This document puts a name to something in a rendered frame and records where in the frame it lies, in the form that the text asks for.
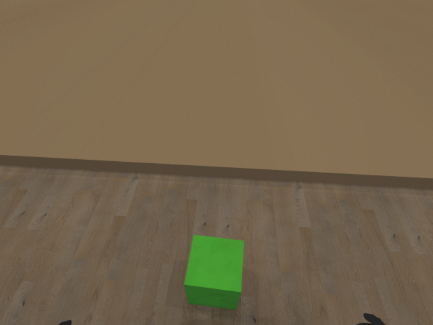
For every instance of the carton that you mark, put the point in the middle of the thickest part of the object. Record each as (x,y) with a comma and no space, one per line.
(214,272)

